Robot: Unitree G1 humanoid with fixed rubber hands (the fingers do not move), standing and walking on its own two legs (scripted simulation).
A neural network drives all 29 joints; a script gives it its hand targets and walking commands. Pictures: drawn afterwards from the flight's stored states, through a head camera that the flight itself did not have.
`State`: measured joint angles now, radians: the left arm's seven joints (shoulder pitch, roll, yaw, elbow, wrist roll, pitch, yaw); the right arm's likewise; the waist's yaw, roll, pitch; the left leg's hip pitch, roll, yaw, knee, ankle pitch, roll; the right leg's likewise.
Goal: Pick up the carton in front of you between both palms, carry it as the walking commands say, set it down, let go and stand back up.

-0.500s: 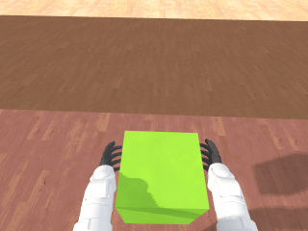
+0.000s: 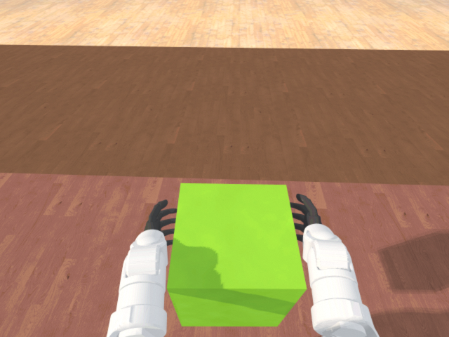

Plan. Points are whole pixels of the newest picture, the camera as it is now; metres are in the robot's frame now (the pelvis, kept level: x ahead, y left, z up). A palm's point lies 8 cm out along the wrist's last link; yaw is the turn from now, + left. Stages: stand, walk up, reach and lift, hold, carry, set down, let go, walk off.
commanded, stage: reach and lift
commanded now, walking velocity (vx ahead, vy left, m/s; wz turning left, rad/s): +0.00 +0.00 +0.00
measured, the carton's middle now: (231, 258) +0.29 +0.00 -0.05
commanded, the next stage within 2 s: hold in 0.62 s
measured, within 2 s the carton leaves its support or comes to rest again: neither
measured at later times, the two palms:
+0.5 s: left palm (154, 231) +0.30 +0.15 +0.04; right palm (312, 225) +0.31 -0.15 +0.04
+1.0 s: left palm (152, 230) +0.29 +0.15 +0.05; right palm (316, 224) +0.30 -0.15 +0.06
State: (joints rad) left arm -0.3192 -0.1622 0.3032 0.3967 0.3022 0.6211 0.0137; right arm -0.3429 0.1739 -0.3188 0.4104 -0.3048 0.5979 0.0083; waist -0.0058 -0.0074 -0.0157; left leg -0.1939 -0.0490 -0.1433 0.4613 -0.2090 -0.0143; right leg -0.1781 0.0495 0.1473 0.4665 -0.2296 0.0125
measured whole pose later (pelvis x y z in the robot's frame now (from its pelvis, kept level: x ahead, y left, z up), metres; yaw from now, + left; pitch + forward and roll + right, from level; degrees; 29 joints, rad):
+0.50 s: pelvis +0.02 +0.00 +0.01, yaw +0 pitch -4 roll +0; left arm -0.25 -0.15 0.23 0.31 0.28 0.69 0.03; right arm -0.28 0.16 -0.25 0.32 -0.29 0.66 0.01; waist 0.00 -0.01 -0.02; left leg -0.10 -0.04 -0.13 0.37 -0.19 -0.01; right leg -0.09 0.04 0.15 0.38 -0.22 0.01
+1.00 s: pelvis +0.01 +0.00 +0.01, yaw +0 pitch -7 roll +0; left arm -0.28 -0.16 0.24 0.27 0.29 0.77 0.01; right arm -0.31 0.16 -0.25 0.28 -0.29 0.74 0.01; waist -0.01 -0.01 0.00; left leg -0.06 -0.04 -0.13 0.36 -0.18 -0.01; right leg -0.04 0.04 0.14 0.36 -0.20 0.01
